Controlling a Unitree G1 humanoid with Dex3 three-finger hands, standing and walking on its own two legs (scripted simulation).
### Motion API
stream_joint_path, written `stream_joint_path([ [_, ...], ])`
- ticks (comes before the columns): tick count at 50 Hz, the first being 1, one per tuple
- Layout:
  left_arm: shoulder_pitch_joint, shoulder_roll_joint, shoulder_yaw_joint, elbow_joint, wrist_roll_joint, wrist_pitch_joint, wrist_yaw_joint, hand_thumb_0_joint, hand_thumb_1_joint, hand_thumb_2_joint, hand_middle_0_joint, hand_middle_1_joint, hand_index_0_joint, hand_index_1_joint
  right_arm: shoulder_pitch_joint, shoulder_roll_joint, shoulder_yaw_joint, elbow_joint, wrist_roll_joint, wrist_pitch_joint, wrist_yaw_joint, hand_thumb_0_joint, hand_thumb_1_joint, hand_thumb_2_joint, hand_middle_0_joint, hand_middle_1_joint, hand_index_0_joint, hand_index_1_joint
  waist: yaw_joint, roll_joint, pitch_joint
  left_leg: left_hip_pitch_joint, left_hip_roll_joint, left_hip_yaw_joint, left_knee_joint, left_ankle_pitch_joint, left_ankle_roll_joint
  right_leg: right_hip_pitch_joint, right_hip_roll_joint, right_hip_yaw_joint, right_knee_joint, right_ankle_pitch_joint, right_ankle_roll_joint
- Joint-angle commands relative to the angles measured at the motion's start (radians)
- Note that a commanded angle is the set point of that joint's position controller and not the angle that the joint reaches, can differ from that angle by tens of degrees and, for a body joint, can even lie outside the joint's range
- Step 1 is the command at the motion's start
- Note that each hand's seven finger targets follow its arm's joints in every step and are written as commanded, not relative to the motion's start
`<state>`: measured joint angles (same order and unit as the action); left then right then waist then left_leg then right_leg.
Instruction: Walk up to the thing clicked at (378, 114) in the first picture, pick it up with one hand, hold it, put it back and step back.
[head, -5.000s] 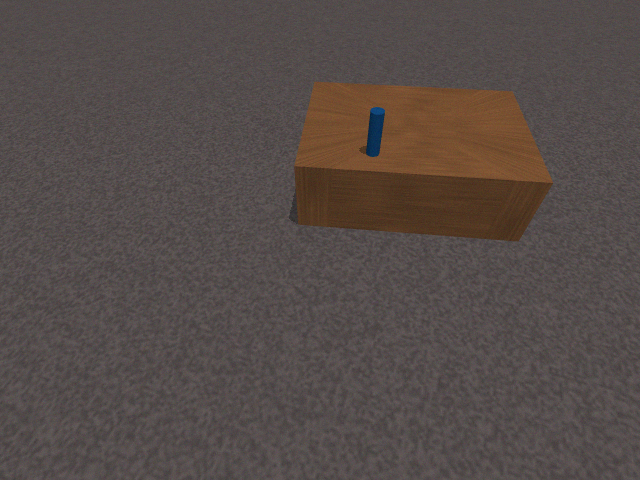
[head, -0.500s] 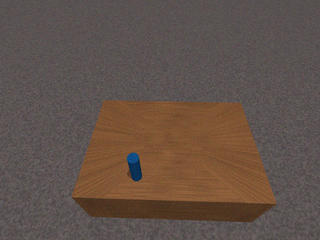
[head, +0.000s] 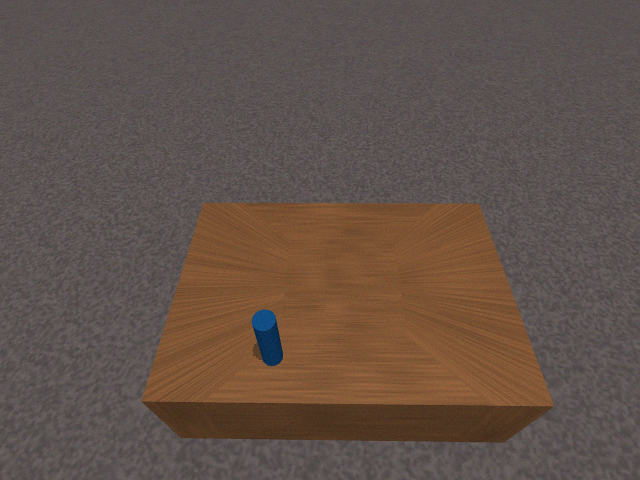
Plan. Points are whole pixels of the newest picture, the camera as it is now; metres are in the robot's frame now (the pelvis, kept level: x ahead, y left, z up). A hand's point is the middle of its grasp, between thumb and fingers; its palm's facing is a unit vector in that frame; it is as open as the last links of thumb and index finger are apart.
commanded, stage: walk up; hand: left
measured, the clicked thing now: (268, 339) +0.46 +0.15 -0.36
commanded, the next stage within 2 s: stand in 0.46 s
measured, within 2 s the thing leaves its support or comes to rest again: neither
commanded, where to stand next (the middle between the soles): +0.04 +0.01 m, yaw +0 degrees
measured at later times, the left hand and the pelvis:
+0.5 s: hand out of the picture +0.07 +0.26 -0.16, palm faces -0.03 -0.93 -0.37, open 7.4 cm; pelvis +0.00 +0.00 +0.00, yaw +0 degrees
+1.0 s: hand out of the picture +0.06 +0.24 -0.16, palm faces -0.04 -0.95 -0.32, open 7.4 cm; pelvis -0.01 -0.01 +0.00, yaw +0 degrees
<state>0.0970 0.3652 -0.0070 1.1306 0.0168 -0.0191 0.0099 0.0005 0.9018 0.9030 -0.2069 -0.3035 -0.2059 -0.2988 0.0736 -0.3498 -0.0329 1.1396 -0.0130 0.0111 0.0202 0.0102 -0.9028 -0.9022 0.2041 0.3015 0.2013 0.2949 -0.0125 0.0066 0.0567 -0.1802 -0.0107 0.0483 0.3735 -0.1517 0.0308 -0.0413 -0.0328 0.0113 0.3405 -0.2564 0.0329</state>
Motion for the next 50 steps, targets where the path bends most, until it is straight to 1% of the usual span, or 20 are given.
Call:
stream_joint_path([
  [1,-0.036,0.219,0.048,-0.056,0.001,-0.026,0.017,0.0,0.9,0.9,-0.2,-0.3,-0.2,-0.3,-0.058,-0.214,-0.039,-0.068,0.001,-0.021,-0.009,0.0,-0.9,-0.9,0.2,0.3,0.2,0.3,0.008,-0.007,-0.101,0.11,0.133,-0.124,-0.046,0.148,0.015,-0.069,-0.091,0.051,-0.055,0.175,-0.05],
  [5,-0.034,0.22,0.048,-0.056,0.002,-0.023,0.019,0.0,0.9,0.9,-0.2,-0.3,-0.2,-0.3,-0.056,-0.217,-0.042,-0.066,0.0,-0.019,-0.011,0.0,-0.9,-0.9,0.2,0.3,0.2,0.3,0.007,0.001,-0.1,0.113,0.133,-0.124,-0.048,0.148,0.016,-0.071,-0.09,0.049,-0.051,0.171,-0.049],
  [10,-0.031,0.217,0.046,-0.058,0.005,-0.019,0.017,0.0,0.9,0.9,-0.2,-0.3,-0.2,-0.3,-0.059,-0.225,-0.045,-0.072,-0.002,-0.019,-0.012,0.0,-0.9,-0.9,0.2,0.3,0.2,0.3,0.004,0.019,-0.081,0.095,0.139,-0.143,-0.084,0.039,0.021,-0.085,-0.08,0.043,-0.039,0.114,-0.053],
  [13,-0.015,0.211,0.047,-0.052,0.007,-0.021,0.016,0.0,0.9,0.9,-0.2,-0.3,-0.2,-0.3,-0.062,-0.22,-0.043,-0.072,0.001,-0.019,-0.01,0.0,-0.9,-0.9,0.2,0.3,0.2,0.3,0.01,0.019,-0.081,0.09,0.146,-0.151,-0.086,0.049,0.025,-0.079,-0.075,0.04,-0.05,0.108,-0.051],
  [17,-0.016,0.218,0.049,-0.054,0.006,-0.022,0.016,0.0,0.9,0.9,-0.2,-0.3,-0.2,-0.3,-0.063,-0.22,-0.043,-0.076,0.0,-0.019,-0.011,0.0,-0.9,-0.9,0.2,0.3,0.2,0.3,0.007,0.015,-0.066,0.087,0.13,-0.137,-0.078,0.047,0.015,-0.094,-0.083,0.049,-0.052,0.131,-0.053],
  [20,-0.02,0.216,0.049,-0.055,0.006,-0.024,0.017,0.0,0.9,0.9,-0.2,-0.3,-0.2,-0.3,-0.053,-0.212,-0.042,-0.074,0.001,-0.019,-0.01,0.0,-0.9,-0.9,0.2,0.3,0.2,0.3,0.004,-0.001,-0.08,0.096,0.129,-0.134,-0.065,0.088,0.014,-0.081,-0.085,0.054,-0.061,0.14,-0.053],
  [22,-0.016,0.22,0.051,-0.058,0.006,-0.024,0.017,0.0,0.9,0.9,-0.2,-0.3,-0.2,-0.3,-0.054,-0.214,-0.041,-0.077,0.001,-0.018,-0.009,0.0,-0.9,-0.9,0.2,0.3,0.2,0.3,0.007,-0.001,-0.082,0.1,0.126,-0.13,-0.06,0.085,0.013,-0.078,-0.089,0.053,-0.066,0.146,-0.052],
  [23,-0.018,0.199,0.044,-0.059,-0.01,-0.017,0.011,0.0,0.9,0.9,-0.2,-0.3,-0.2,-0.3,-0.054,-0.194,-0.025,-0.077,0.011,-0.029,-0.016,0.0,-0.9,-0.9,0.2,0.3,0.2,0.3,-0.002,-0.05,-0.097,0.133,0.145,-0.146,-0.069,0.186,0.009,-0.088,-0.101,0.061,-0.067,0.191,-0.048],
  [24,-0.013,0.19,0.043,-0.061,-0.01,-0.014,0.009,0.0,0.9,0.9,-0.2,-0.3,-0.2,-0.3,-0.057,-0.205,-0.026,-0.075,0.012,-0.036,-0.018,0.0,-0.9,-0.9,0.2,0.3,0.2,0.3,0.002,-0.033,-0.104,0.158,0.152,-0.145,-0.061,0.246,0.006,-0.089,-0.098,0.056,-0.063,0.207,-0.043],
  [25,-0.008,0.194,0.045,-0.062,-0.012,-0.013,0.009,0.0,0.9,0.9,-0.2,-0.3,-0.2,-0.3,-0.053,-0.211,-0.026,-0.072,0.01,-0.039,-0.02,0.0,-0.9,-0.9,0.2,0.3,0.2,0.3,0.005,-0.019,-0.12,0.165,0.154,-0.143,-0.051,0.283,0.006,-0.075,-0.1,0.057,-0.065,0.221,-0.04],
  [26,-0.009,0.192,0.044,-0.06,-0.012,-0.012,0.009,0.0,0.9,0.9,-0.2,-0.3,-0.2,-0.3,-0.059,-0.214,-0.025,-0.066,0.011,-0.04,-0.022,0.0,-0.9,-0.9,0.2,0.3,0.2,0.3,0.006,-0.022,-0.102,0.158,0.155,-0.142,-0.052,0.285,0.005,-0.077,-0.103,0.058,-0.071,0.219,-0.04],
  [28,-0.008,0.194,0.043,-0.064,-0.011,-0.01,0.007,0.0,0.9,0.9,-0.2,-0.3,-0.2,-0.3,-0.056,-0.211,-0.022,-0.063,0.009,-0.041,-0.024,0.0,-0.9,-0.9,0.2,0.3,0.2,0.3,0.003,-0.01,-0.107,0.159,0.153,-0.135,-0.054,0.272,0.001,-0.071,-0.104,0.06,-0.076,0.219,-0.04],
  [31,-0.006,0.196,0.044,-0.065,-0.006,-0.009,0.005,0.0,0.9,0.9,-0.2,-0.3,-0.2,-0.3,-0.059,-0.211,-0.02,-0.063,0.008,-0.04,-0.025,0.0,-0.9,-0.9,0.2,0.3,0.2,0.3,0.002,0.0,-0.095,0.136,0.145,-0.132,-0.071,0.18,-0.005,-0.071,-0.104,0.064,-0.095,0.164,-0.041],
  [34,-0.012,0.202,0.046,-0.068,-0.005,-0.01,0.005,0.0,0.9,0.9,-0.2,-0.3,-0.2,-0.3,-0.06,-0.203,-0.018,-0.06,0.01,-0.042,-0.024,0.0,-0.9,-0.9,0.2,0.3,0.2,0.3,0.0,-0.009,-0.1,0.139,0.149,-0.131,-0.067,0.217,-0.004,-0.057,-0.107,0.063,-0.095,0.196,-0.043],
  [38,-0.009,0.199,0.047,-0.067,-0.004,-0.007,0.001,0.0,0.9,0.9,-0.2,-0.3,-0.2,-0.3,-0.053,-0.208,-0.016,-0.053,0.008,-0.041,-0.025,0.0,-0.9,-0.9,0.2,0.3,0.2,0.3,-0.001,0.014,-0.057,0.105,0.14,-0.136,-0.101,0.076,-0.012,-0.081,-0.101,0.066,-0.11,0.097,-0.047],
  [42,-0.006,0.195,0.047,-0.065,-0.003,-0.006,0.0,0.0,0.9,0.9,-0.2,-0.3,-0.2,-0.3,-0.06,-0.204,-0.017,-0.054,0.007,-0.042,-0.024,0.0,-0.9,-0.9,0.2,0.3,0.2,0.3,0.0,-0.005,-0.04,0.095,0.142,-0.144,-0.108,0.062,-0.012,-0.097,-0.098,0.062,-0.111,0.066,-0.049],
  [44,-0.001,0.193,0.046,-0.064,-0.004,-0.006,-0.002,0.0,0.9,0.9,-0.2,-0.3,-0.2,-0.3,-0.053,-0.208,-0.017,-0.048,0.007,-0.041,-0.022,0.0,-0.9,-0.9,0.2,0.3,0.2,0.3,0.0,-0.006,-0.027,0.082,0.138,-0.145,-0.116,0.016,-0.013,-0.106,-0.1,0.069,-0.121,0.041,-0.05],
  [46,0.003,0.193,0.048,-0.068,-0.002,-0.007,-0.003,0.0,0.9,0.9,-0.2,-0.3,-0.2,-0.3,-0.051,-0.209,-0.019,-0.05,0.006,-0.042,-0.022,0.0,-0.9,-0.9,0.2,0.3,0.2,0.3,0.001,0.0,-0.042,0.091,0.138,-0.146,-0.111,0.013,-0.011,-0.104,-0.101,0.069,-0.122,0.046,-0.05],
  [49,-0.007,0.197,0.049,-0.077,-0.003,-0.01,-0.001,0.0,0.9,0.9,-0.2,-0.3,-0.2,-0.3,-0.05,-0.209,-0.019,-0.053,0.006,-0.045,-0.023,0.0,-0.9,-0.9,0.2,0.3,0.2,0.3,0.002,-0.009,-0.076,0.112,0.145,-0.144,-0.092,0.113,-0.007,-0.082,-0.105,0.07,-0.111,0.1,-0.052],
  [50,0.0,0.191,0.047,-0.075,-0.003,-0.01,-0.002,0.0,0.9,0.9,-0.2,-0.3,-0.2,-0.3,-0.05,-0.214,-0.019,-0.052,0.006,-0.045,-0.023,0.0,-0.9,-0.9,0.2,0.3,0.2,0.3,0.003,0.001,-0.081,0.12,0.146,-0.145,-0.09,0.115,-0.005,-0.083,-0.104,0.071,-0.112,0.101,-0.05],
])
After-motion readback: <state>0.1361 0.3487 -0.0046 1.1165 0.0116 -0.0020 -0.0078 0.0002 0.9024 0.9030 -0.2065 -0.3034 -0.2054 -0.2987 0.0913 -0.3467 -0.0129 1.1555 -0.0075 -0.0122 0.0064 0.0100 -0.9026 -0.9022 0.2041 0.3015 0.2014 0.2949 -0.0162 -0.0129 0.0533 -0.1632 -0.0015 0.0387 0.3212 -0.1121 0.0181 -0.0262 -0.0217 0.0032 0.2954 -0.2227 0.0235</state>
